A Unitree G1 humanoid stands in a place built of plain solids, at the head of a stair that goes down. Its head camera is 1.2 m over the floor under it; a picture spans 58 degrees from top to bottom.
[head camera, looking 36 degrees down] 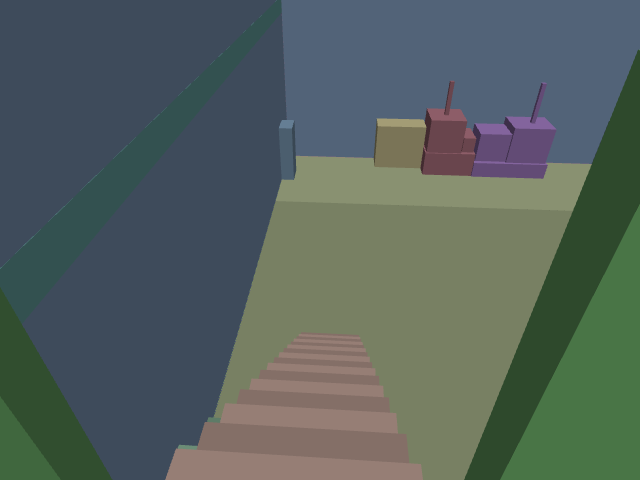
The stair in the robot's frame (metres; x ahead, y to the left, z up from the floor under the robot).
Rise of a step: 0.21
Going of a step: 0.23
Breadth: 0.81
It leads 4 degrees to the right of straight ahead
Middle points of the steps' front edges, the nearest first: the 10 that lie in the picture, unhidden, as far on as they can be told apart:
0.73 0.08 -0.21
0.96 0.06 -0.42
1.18 0.05 -0.63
1.41 0.03 -0.85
1.63 0.02 -1.06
1.86 0.00 -1.27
2.08 -0.01 -1.48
2.31 -0.02 -1.69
2.53 -0.04 -1.91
2.76 -0.05 -2.12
